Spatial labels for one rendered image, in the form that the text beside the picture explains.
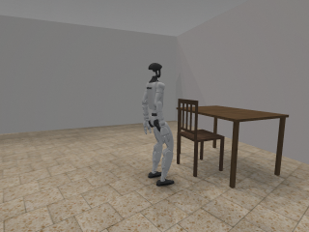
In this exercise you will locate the robot right upper arm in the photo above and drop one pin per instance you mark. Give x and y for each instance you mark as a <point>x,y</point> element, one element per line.
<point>159,91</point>

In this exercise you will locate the robot right forearm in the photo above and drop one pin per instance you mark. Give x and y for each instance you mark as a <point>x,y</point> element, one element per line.
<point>159,114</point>

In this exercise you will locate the right robot hand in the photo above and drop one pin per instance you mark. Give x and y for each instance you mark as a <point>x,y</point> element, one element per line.
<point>164,131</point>

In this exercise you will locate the chair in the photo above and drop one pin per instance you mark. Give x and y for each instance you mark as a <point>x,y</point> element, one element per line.
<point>196,135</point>

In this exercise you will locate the robot left upper arm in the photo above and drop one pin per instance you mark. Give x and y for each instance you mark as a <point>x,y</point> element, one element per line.
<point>145,96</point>

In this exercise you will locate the robot left forearm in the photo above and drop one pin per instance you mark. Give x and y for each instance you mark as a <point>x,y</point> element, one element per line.
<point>145,112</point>

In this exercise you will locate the robot left foot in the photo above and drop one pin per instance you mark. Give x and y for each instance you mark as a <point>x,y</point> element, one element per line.
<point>155,174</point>

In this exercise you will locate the table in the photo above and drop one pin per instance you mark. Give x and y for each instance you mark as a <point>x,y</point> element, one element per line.
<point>237,115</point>

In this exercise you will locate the left robot hand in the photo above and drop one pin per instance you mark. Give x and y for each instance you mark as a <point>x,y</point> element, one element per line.
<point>146,126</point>

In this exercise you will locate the robot right foot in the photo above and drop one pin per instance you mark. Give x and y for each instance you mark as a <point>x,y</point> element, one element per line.
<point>167,182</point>

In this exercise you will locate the robot foot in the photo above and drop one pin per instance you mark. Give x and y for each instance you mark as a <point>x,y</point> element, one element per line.
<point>167,182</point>
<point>155,174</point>

